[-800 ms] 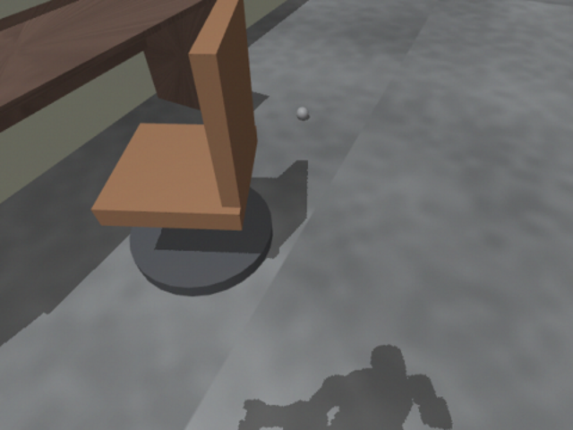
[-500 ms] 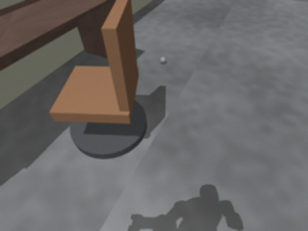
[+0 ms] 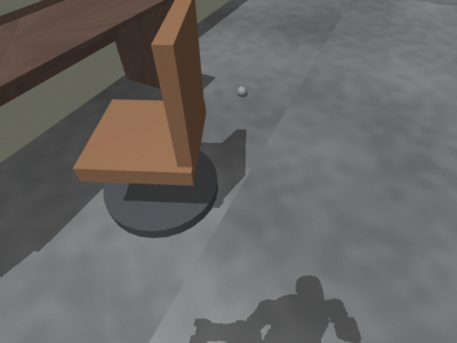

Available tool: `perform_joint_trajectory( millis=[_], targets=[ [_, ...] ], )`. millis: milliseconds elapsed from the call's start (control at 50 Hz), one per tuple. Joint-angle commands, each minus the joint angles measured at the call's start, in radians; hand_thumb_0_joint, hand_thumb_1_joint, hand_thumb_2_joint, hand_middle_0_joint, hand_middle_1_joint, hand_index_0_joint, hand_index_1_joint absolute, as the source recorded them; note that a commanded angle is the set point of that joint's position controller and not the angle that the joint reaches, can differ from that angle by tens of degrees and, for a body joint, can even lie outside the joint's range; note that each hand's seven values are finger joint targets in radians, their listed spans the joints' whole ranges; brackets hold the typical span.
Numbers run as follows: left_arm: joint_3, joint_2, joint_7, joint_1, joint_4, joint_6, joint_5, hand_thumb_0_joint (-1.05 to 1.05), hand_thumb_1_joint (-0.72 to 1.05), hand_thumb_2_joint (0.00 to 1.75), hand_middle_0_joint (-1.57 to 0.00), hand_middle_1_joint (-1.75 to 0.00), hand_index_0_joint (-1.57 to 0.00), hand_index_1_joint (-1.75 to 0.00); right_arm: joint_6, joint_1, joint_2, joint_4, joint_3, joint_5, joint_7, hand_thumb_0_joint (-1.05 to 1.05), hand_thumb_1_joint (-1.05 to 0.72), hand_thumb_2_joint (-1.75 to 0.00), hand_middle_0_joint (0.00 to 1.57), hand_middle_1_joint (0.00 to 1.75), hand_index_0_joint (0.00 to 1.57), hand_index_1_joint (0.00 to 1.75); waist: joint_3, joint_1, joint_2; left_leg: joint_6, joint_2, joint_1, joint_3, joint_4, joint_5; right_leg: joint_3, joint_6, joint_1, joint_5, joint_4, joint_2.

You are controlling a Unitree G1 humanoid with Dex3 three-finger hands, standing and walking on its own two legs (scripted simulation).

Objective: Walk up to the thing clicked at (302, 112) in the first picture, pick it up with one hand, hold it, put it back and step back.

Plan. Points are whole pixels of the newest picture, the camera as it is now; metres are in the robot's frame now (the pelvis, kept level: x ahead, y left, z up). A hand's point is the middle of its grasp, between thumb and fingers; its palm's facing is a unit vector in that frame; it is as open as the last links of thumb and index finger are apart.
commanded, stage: stand
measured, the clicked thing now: (241, 91) +1.97 -0.10 -0.75
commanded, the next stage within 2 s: walk up in 0.32 s
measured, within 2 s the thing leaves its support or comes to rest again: neither
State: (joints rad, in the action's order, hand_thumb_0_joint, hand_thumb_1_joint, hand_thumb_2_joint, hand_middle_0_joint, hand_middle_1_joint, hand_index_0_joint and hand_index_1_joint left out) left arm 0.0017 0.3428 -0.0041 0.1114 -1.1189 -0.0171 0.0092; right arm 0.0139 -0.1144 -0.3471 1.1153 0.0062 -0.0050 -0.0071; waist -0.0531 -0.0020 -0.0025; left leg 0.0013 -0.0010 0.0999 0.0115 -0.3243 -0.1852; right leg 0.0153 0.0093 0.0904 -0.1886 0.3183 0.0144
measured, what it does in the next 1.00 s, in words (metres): steps on the spot, turning right: right foot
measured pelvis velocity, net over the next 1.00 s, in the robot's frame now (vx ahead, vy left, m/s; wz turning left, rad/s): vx -0.02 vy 0.01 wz -0.36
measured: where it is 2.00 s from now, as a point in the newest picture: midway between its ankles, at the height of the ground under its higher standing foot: outside the picture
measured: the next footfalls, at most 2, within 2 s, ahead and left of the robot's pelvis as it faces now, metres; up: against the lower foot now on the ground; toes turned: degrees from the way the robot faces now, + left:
right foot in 0.78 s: +0.00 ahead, -0.14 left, +0.00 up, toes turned -17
left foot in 1.08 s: +0.09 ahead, +0.12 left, +0.00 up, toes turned -29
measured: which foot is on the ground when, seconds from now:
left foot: down 0.00-0.78, up 0.80-1.00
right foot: down 0.00-0.52, up 0.54-0.76, down 0.78-1.00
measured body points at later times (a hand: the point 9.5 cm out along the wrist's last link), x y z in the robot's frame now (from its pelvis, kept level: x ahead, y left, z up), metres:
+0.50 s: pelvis -0.01 +0.02 -0.01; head +0.02 +0.02 +0.43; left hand +0.09 +0.32 -0.14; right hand +0.07 -0.31 -0.13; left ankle +0.00 +0.12 -0.75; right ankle -0.01 -0.12 -0.75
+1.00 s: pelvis -0.02 +0.01 -0.03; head +0.01 -0.01 +0.42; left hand +0.14 +0.29 -0.13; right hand -0.04 -0.32 -0.15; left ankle +0.03 +0.14 -0.72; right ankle -0.03 -0.12 -0.75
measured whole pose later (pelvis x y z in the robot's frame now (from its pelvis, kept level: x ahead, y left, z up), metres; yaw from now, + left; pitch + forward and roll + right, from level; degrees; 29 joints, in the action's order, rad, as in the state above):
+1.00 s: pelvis -0.02 +0.01 -0.03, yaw -21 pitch -3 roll +0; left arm -0.04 0.38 0.01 0.30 -0.80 -0.02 0.03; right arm -0.05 -0.19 -0.40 0.83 -0.07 -0.01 -0.02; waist -0.14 0.01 0.04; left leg 0.00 0.04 0.40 0.01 -0.94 -0.52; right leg -0.07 0.00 0.33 -0.30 0.67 -0.03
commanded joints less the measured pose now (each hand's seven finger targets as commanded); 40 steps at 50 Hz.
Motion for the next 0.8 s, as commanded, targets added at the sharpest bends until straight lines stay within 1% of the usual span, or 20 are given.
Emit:
perform_joint_trajectory(
  millis=[0,140,280,300,360,420,440,460,480,500,520,560,600,620,680,700,720,740,760,780],
  targets=[
    [-0.038,0.212,0.014,-0.036,0.059,-0.018,0.000,0.00,0.90,0.90,-0.20,-0.30,-0.20,-0.30,0.020,0.035,-0.211,-0.057,-0.038,-0.002,0.018,0.00,-0.90,-0.90,0.20,0.30,0.20,0.30,0.083,0.002,0.009,-0.030,0.126,-0.002,0.090,0.034,0.177,-0.095,-0.033,-0.014,0.174,-0.047,0.123],
    [-0.039,0.211,0.015,-0.034,0.054,-0.014,0.001,0.00,0.90,0.90,-0.20,-0.30,-0.20,-0.30,0.018,0.041,-0.214,-0.054,-0.040,-0.002,0.018,0.00,-0.90,-0.90,0.20,0.30,0.20,0.30,0.056,0.005,0.004,-0.028,0.127,0.012,0.100,0.051,0.137,-0.091,-0.033,0.007,0.106,-0.049,0.116],
    [-0.040,0.215,0.015,-0.032,0.057,-0.017,0.003,0.00,0.90,0.90,-0.20,-0.30,-0.20,-0.30,0.018,0.029,-0.213,-0.056,-0.039,-0.003,0.018,0.00,-0.90,-0.90,0.20,0.30,0.20,0.30,0.080,0.000,0.008,-0.029,0.124,0.011,0.096,0.044,0.157,-0.093,-0.033,-0.017,0.153,-0.045,0.124],
    [-0.065,0.277,0.012,0.001,0.107,-0.007,-0.001,0.00,0.90,0.90,-0.20,-0.30,-0.20,-0.30,0.012,0.071,-0.305,-0.105,-0.102,0.000,0.016,0.00,-0.90,-0.90,0.20,0.30,0.20,0.30,0.051,-0.012,0.010,-0.034,0.082,-0.045,0.005,-0.097,0.084,-0.184,-0.052,0.126,0.321,0.026,0.122],
    [-0.080,0.291,0.018,-0.005,0.160,-0.009,0.004,0.00,0.90,0.90,-0.20,-0.30,-0.20,-0.30,0.000,0.018,-0.247,-0.138,-0.102,0.012,0.012,0.00,-0.90,-0.90,0.20,0.30,0.20,0.30,0.093,-0.024,-0.098,-0.038,0.067,0.029,-0.002,-0.180,0.029,-0.252,-0.105,0.130,0.348,0.067,0.156],
    [-0.083,0.285,0.022,0.030,0.209,-0.005,0.006,0.00,0.90,0.90,-0.20,-0.30,-0.20,-0.30,-0.008,0.035,-0.242,-0.187,-0.117,0.008,0.006,0.00,-0.90,-0.90,0.20,0.30,0.20,0.30,0.112,-0.012,-0.095,-0.059,0.072,0.005,0.034,-0.237,0.023,-0.302,-0.139,0.210,0.361,0.136,0.156],
    [-0.079,0.271,0.022,0.028,0.225,-0.002,0.007,0.00,0.90,0.90,-0.20,-0.30,-0.20,-0.30,-0.009,0.025,-0.249,-0.197,-0.125,0.006,0.005,0.00,-0.90,-0.90,0.20,0.30,0.20,0.30,0.112,-0.026,-0.068,-0.078,0.100,-0.027,0.061,-0.209,0.012,-0.276,-0.125,0.275,0.318,0.181,0.124],
    [-0.071,0.247,0.021,0.008,0.247,0.002,0.006,0.00,0.90,0.90,-0.20,-0.30,-0.20,-0.30,-0.009,-0.005,-0.267,-0.204,-0.136,0.003,0.005,0.00,-0.90,-0.90,0.20,0.30,0.20,0.30,0.119,-0.049,-0.013,-0.116,0.168,-0.065,0.111,-0.135,0.016,-0.204,-0.090,0.331,0.231,0.292,0.055],
    [-0.068,0.216,0.021,0.026,0.254,0.011,0.002,0.00,0.90,0.90,-0.20,-0.30,-0.20,-0.30,-0.009,-0.005,-0.288,-0.216,-0.148,-0.001,0.005,0.00,-0.90,-0.90,0.20,0.30,0.20,0.30,0.118,-0.050,0.115,-0.186,0.308,-0.056,0.175,-0.042,0.062,-0.068,-0.054,0.347,0.035,0.482,-0.039],
    [-0.071,0.221,0.024,0.054,0.269,0.022,0.011,0.00,0.90,0.90,-0.20,-0.30,-0.20,-0.30,-0.008,0.000,-0.300,-0.247,-0.162,-0.010,0.004,0.00,-0.90,-0.90,0.20,0.30,0.20,0.30,0.100,-0.050,0.191,-0.275,0.445,-0.045,0.244,0.007,0.200,-0.031,-0.037,0.401,-0.341,0.645,-0.032],
    [-0.073,0.230,0.024,0.064,0.273,0.029,0.015,0.00,0.90,0.90,-0.20,-0.30,-0.20,-0.30,-0.005,-0.012,-0.299,-0.262,-0.167,-0.017,0.003,0.00,-0.90,-0.90,0.20,0.30,0.20,0.30,0.063,-0.039,0.149,-0.291,0.480,0.049,0.245,0.036,0.218,-0.054,-0.035,0.389,-0.379,0.748,0.006],
    [-0.083,0.231,0.007,0.108,0.277,0.039,-0.001,0.00,0.90,0.90,-0.20,-0.30,-0.20,-0.30,0.000,0.024,-0.286,-0.301,-0.161,-0.025,0.006,0.00,-0.90,-0.90,0.20,0.30,0.20,0.30,0.003,-0.010,0.112,-0.246,0.405,0.089,0.133,0.000,0.207,-0.072,-0.041,0.376,-0.341,0.753,0.031],
    [-0.087,0.226,-0.016,0.147,0.289,0.036,-0.005,0.00,0.90,0.90,-0.20,-0.30,-0.20,-0.30,0.006,0.048,-0.298,-0.332,-0.158,-0.026,0.008,0.00,-0.90,-0.90,0.20,0.30,0.20,0.30,0.000,0.005,0.156,-0.200,0.337,0.062,0.036,-0.036,0.147,-0.037,-0.036,0.364,-0.276,0.607,0.046],
    [-0.094,0.223,-0.024,0.141,0.294,0.032,0.000,0.00,0.90,0.90,-0.20,-0.30,-0.20,-0.30,0.005,0.030,-0.298,-0.336,-0.160,-0.030,0.004,0.00,-0.90,-0.90,0.20,0.30,0.20,0.30,0.005,-0.013,0.175,-0.192,0.319,0.061,0.012,-0.058,0.158,-0.008,-0.027,0.335,-0.261,0.535,0.039],
    [-0.106,0.222,-0.019,0.185,0.304,0.017,0.011,0.00,0.90,0.90,-0.20,-0.30,-0.20,-0.30,-0.010,0.002,-0.301,-0.361,-0.163,-0.027,-0.006,0.00,-0.90,-0.90,0.20,0.30,0.20,0.30,0.065,-0.015,0.186,-0.170,0.305,0.043,-0.034,-0.190,0.237,0.058,-0.026,0.205,-0.212,0.357,-0.016],
    [-0.110,0.221,-0.013,0.211,0.299,0.010,0.016,0.00,0.90,0.90,-0.20,-0.30,-0.20,-0.30,-0.019,0.001,-0.298,-0.367,-0.163,-0.021,-0.008,0.00,-0.90,-0.90,0.20,0.30,0.20,0.30,0.083,-0.001,0.162,-0.159,0.290,0.048,-0.068,-0.264,0.229,0.083,-0.032,0.158,-0.143,0.270,-0.034],
    [-0.121,0.237,-0.004,0.249,0.293,-0.002,0.019,0.00,0.90,0.90,-0.20,-0.30,-0.20,-0.30,-0.028,0.002,-0.274,-0.382,-0.153,-0.014,-0.010,0.00,-0.90,-0.90,0.20,0.30,0.20,0.30,0.097,0.024,0.103,-0.128,0.248,0.102,-0.107,-0.378,0.175,0.081,-0.043,0.068,-0.067,0.190,-0.057],
    [-0.140,0.294,0.007,0.293,0.293,-0.014,0.025,0.00,0.90,0.90,-0.20,-0.30,-0.20,-0.30,-0.034,-0.013,-0.235,-0.400,-0.138,-0.009,-0.012,0.00,-0.90,-0.90,0.20,0.30,0.20,0.30,0.106,0.054,-0.070,-0.085,0.172,0.227,-0.151,-0.587,0.050,-0.093,-0.081,-0.023,0.023,0.093,0.021],
    [-0.163,0.393,0.021,0.302,0.321,-0.030,0.035,0.00,0.90,0.90,-0.20,-0.30,-0.20,-0.30,-0.041,0.018,-0.153,-0.443,-0.108,-0.006,-0.017,0.00,-0.90,-0.90,0.20,0.30,0.20,0.30,0.044,0.061,-0.300,-0.014,0.002,0.507,-0.132,-0.780,-0.438,-0.549,-0.193,-0.064,0.169,0.017,0.283],
    [-0.153,0.418,0.025,0.274,0.355,-0.031,0.033,0.00,0.90,0.90,-0.20,-0.30,-0.20,-0.30,-0.056,0.043,-0.209,-0.444,-0.121,-0.009,-0.003,0.00,-0.90,-0.90,0.20,0.30,0.20,0.30,0.067,0.067,-0.183,0.000,0.051,0.446,0.036,-0.864,-0.506,-0.707,-0.346,0.079,0.158,-0.010,0.400]
  ],
)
